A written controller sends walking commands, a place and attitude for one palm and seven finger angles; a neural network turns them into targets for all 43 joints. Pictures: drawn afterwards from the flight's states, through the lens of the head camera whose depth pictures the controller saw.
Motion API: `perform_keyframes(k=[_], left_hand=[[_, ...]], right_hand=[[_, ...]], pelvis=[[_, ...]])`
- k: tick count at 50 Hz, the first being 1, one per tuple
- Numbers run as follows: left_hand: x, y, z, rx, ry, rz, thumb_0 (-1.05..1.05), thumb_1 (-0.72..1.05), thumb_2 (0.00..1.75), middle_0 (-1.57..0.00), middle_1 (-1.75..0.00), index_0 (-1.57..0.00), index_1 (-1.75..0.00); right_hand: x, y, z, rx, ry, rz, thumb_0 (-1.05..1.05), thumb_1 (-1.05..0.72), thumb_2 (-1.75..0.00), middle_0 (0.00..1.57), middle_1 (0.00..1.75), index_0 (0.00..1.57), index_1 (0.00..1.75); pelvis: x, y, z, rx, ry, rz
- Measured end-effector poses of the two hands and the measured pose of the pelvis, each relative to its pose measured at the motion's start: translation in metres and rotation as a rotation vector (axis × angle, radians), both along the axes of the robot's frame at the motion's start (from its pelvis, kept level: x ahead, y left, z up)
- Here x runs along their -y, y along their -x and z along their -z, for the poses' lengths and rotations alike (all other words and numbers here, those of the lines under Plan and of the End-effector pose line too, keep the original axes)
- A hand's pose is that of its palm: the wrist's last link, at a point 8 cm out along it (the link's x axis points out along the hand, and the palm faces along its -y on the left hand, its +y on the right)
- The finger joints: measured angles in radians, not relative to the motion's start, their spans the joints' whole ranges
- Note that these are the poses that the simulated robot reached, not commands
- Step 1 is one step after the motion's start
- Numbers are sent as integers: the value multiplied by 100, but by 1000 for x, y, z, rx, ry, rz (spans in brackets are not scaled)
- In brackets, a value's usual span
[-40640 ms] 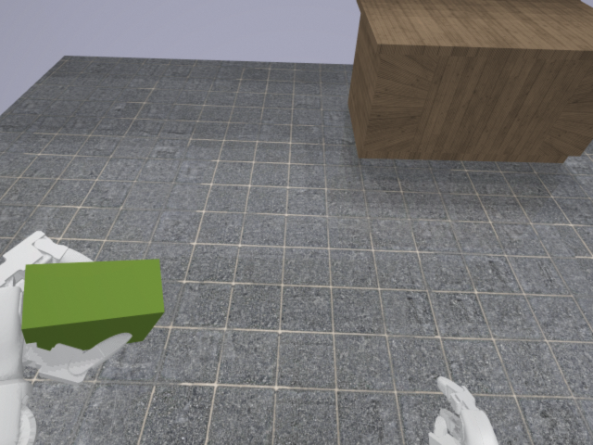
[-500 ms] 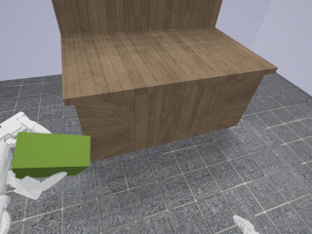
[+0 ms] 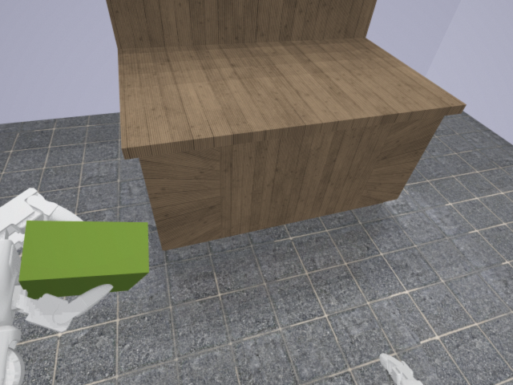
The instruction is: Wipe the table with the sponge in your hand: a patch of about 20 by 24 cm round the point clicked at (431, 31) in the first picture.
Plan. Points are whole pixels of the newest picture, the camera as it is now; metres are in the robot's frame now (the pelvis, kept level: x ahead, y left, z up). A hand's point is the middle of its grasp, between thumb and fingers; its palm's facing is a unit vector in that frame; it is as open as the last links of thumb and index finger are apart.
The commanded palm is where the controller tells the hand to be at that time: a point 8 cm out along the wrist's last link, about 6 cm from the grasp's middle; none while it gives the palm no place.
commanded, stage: stop stepping back and stand still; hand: left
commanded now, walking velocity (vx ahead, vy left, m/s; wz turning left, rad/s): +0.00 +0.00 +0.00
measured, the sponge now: (103, 261) +0.22 +0.20 +0.16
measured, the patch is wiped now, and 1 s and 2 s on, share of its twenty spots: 1.00 1.00 1.00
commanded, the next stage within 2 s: stand and wait in 0.06 s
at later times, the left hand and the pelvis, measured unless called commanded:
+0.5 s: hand (27, 251) +0.22 +0.28 +0.17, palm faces +0.43 -0.84 -0.33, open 9.9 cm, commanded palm +0.17 +0.31 +0.20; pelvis +0.01 +0.03 +0.02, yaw +1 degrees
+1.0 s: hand (29, 244) +0.23 +0.29 +0.17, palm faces +0.40 -0.86 -0.32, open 9.9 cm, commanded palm +0.18 +0.32 +0.20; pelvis +0.02 +0.04 +0.02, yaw +0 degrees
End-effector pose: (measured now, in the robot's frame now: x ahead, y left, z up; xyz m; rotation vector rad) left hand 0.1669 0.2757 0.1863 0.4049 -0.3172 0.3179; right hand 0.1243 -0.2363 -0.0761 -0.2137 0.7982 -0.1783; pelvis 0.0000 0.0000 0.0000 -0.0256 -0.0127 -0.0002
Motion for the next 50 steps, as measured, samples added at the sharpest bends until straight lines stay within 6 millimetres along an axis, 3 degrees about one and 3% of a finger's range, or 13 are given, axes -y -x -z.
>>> perform_keyframes(k=[8,18,25,31,38,50], left_hand=[[-17,-3,-4,-31,-38,-58,-1,-48,104,-75,-134,-76,-135],[-26,3,3,-66,35,-76,-1,-48,104,-75,-134,-76,-135],[-44,-9,5,-83,44,-112,-1,-48,104,-75,-134,-76,-135],[-44,-18,9,-92,69,-90,-1,-48,104,-75,-135,-76,-135],[-47,-21,5,-89,54,-72,-1,-48,104,-75,-134,-76,-135],[-50,-21,9,-108,65,-89,-1,-48,104,-75,-135,-76,-135]], right_hand=[[-4,-17,-18,129,10,7,1,-90,-90,20,30,20,30],[-23,-39,-30,107,27,-55,1,-90,-90,20,30,20,30],[-41,-60,-40,149,14,-78,1,-90,-90,20,30,20,30],[-52,-72,-47,172,9,-94,1,-90,-90,20,30,20,30],[-56,-75,-46,157,10,-91,1,-90,-90,20,30,20,30],[-51,-64,-39,113,20,-71,1,-90,-90,20,30,20,30]], pelvis=[[-6,0,-5,14,-25,-8],[-19,-7,-16,5,-9,-14],[-28,-12,-20,0,-7,-12],[-34,-16,-21,-4,-4,-7],[-37,-20,-22,-7,-4,-6],[-40,-20,-22,-8,-4,-5]])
